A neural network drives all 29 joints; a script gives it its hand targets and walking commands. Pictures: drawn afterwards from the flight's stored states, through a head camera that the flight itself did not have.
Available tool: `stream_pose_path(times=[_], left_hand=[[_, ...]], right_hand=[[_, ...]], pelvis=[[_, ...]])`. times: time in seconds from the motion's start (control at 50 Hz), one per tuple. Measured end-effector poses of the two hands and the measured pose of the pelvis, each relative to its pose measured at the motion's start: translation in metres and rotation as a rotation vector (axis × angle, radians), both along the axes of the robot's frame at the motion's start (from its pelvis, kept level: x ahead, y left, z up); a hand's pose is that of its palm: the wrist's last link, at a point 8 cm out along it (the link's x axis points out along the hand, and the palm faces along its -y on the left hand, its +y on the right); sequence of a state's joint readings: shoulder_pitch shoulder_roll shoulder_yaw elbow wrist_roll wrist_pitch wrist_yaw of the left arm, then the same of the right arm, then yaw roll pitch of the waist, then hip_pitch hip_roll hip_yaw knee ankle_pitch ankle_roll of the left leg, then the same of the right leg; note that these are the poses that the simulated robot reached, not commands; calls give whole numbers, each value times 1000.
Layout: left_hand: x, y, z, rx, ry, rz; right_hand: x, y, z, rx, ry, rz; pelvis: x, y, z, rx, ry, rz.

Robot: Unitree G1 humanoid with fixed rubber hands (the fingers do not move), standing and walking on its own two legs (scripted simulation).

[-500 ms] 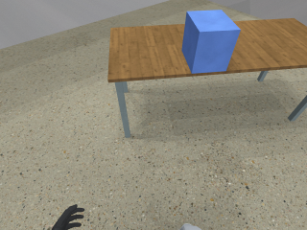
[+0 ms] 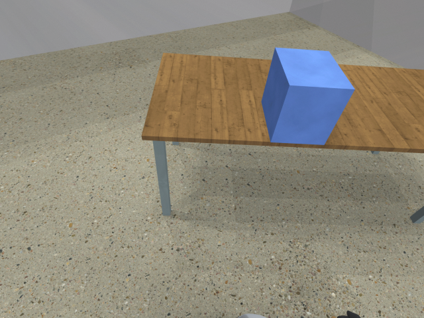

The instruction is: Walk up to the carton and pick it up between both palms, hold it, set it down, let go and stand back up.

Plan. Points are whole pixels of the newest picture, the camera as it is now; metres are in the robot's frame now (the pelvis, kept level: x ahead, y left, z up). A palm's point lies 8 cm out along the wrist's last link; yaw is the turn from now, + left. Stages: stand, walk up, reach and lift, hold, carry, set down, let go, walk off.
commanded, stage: walk up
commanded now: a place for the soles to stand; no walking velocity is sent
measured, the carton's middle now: (299, 96) +0.86 -0.31 -0.04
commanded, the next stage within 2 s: none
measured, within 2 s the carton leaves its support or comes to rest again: neither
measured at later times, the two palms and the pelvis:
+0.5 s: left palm (152, 293) +0.20 +0.13 -0.10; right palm (394, 258) +0.28 -0.40 -0.08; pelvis +0.16 -0.15 +0.00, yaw +0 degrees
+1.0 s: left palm (229, 214) +0.39 -0.03 -0.09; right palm out of the picture +0.34 -0.58 -0.10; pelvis +0.27 -0.29 -0.01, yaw -1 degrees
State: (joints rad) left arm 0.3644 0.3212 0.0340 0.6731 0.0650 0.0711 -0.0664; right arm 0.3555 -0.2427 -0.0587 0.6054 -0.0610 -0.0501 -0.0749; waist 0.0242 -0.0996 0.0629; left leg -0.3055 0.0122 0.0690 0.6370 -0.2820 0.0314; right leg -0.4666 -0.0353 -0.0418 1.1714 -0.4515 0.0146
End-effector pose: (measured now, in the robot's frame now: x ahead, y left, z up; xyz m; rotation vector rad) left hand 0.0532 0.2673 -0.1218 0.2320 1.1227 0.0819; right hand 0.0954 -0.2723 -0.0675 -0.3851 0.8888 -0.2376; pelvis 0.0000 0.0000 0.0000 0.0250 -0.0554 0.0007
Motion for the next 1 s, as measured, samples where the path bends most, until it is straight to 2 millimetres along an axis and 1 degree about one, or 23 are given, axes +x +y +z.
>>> stream_pose_path(times=[0.06,0.12,0.18,0.24,0.28,0.32,0.4,0.46,0.52,0.56,0.6,0.64,0.74,0.78,0.82,0.88,0.92,0.96,1.0], left_hand=[[53,-20,13,-14,-72,-48],[100,-45,24,-27,-129,-91],[142,-73,30,-23,-173,-128],[176,-100,30,8,-223,-134],[184,-113,28,29,-236,-110],[181,-121,29,41,-220,-62],[162,-127,34,78,-144,21],[153,-133,32,80,-92,61],[152,-141,21,59,-51,81],[159,-147,8,40,-33,77],[172,-158,-3,25,-12,50],[193,-171,-5,16,-4,15],[257,-209,9,-14,-75,-55],[281,-227,15,-25,-105,-77],[302,-246,20,-28,-131,-96],[327,-271,21,-3,-169,-110],[335,-285,18,23,-182,-97],[336,-295,21,38,-186,-68],[336,-302,28,58,-190,-36]], right_hand=[[-11,-24,2,-8,62,-43],[-13,-50,0,-4,102,-73],[-6,-79,-10,8,124,-100],[11,-112,-28,22,145,-107],[29,-127,-39,38,158,-95],[56,-133,-40,58,146,-74],[123,-133,-26,94,63,4],[166,-131,-14,110,8,57],[199,-131,-7,105,-39,88],[213,-136,-8,81,-67,90],[216,-147,-8,49,-70,69],[209,-165,-7,18,-39,25],[186,-212,2,-20,58,-50],[183,-231,2,-23,84,-67],[184,-251,-2,-18,102,-81],[194,-282,-17,9,114,-91],[205,-298,-30,34,119,-85],[221,-305,-36,59,121,-77],[241,-306,-37,79,112,-50]], pelvis=[[18,-16,7,4,3,-9],[36,-35,9,5,9,-22],[57,-58,5,9,11,-34],[83,-88,-8,7,11,-36],[95,-104,-14,-16,2,-32],[107,-116,-12,-15,1,-25],[128,-133,0,-11,4,-16],[145,-144,5,-12,11,-12],[161,-153,3,-14,10,-7],[173,-157,-6,-22,8,-3],[183,-164,-10,-4,-2,-4],[192,-174,-8,2,-7,-6],[213,-204,4,6,-5,-16],[222,-217,6,5,1,-21],[231,-231,5,5,7,-26],[246,-258,-5,2,11,-27],[254,-275,-13,-20,5,-26],[261,-286,-13,-22,7,-22],[266,-293,-9,-17,10,-18]])
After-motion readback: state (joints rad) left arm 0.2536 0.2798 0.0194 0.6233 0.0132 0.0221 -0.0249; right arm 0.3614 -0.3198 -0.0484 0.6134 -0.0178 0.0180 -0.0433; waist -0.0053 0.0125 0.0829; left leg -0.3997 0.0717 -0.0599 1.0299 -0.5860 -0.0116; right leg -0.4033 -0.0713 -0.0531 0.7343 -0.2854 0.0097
